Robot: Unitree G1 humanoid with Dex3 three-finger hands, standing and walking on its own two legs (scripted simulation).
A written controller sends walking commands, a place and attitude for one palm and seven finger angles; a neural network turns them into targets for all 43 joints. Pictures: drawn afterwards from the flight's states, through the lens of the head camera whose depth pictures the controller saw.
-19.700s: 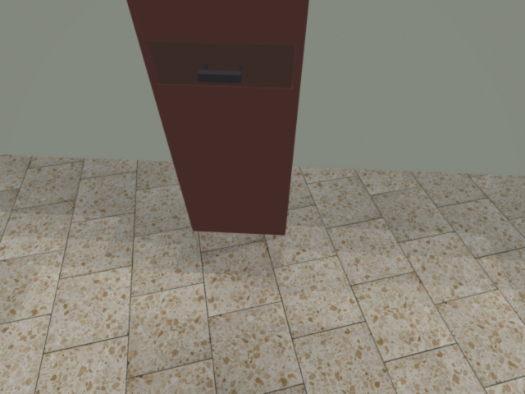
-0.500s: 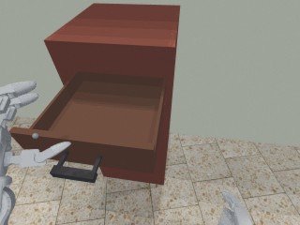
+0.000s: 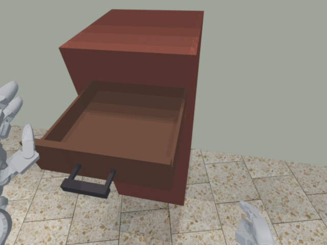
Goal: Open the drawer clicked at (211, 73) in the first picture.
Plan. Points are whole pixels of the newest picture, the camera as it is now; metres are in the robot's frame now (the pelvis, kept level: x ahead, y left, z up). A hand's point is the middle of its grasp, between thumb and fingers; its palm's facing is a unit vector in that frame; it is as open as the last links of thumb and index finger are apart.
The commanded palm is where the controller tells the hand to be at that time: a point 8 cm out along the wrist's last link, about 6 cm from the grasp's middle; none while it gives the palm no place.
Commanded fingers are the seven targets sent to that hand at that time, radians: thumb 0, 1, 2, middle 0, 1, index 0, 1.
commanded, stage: draw the hand back to the body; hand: left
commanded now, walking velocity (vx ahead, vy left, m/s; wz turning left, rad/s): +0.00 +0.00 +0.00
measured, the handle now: (90, 179) +0.24 +0.23 +0.05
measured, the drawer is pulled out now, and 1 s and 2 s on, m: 0.30 0.30 0.30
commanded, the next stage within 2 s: step back with the hand held close in 0.06 s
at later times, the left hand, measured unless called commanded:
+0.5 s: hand (35, 161) +0.17 +0.24 +0.22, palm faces +0.33 -0.77 -0.55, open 7.4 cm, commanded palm +0.10 +0.29 +0.24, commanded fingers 0.00 0.90 0.90 -0.20 -0.30 -0.20 -0.30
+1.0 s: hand out of the picture +0.10 +0.27 +0.23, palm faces +0.47 -0.76 -0.45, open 7.4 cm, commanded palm +0.02 +0.32 +0.24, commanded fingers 0.00 0.90 0.90 -0.20 -0.30 -0.20 -0.30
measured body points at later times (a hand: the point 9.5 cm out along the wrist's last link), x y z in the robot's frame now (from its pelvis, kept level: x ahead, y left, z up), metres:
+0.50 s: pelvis -0.03 +0.02 +0.00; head -0.01 +0.01 +0.44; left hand +0.15 +0.28 +0.25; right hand +0.14 -0.24 -0.09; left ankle -0.01 +0.12 -0.74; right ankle -0.02 -0.10 -0.74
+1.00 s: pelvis -0.11 +0.04 -0.02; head -0.08 +0.06 +0.43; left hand +0.06 +0.31 +0.25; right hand +0.06 -0.20 -0.09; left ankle -0.01 +0.12 -0.74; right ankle -0.06 -0.10 -0.72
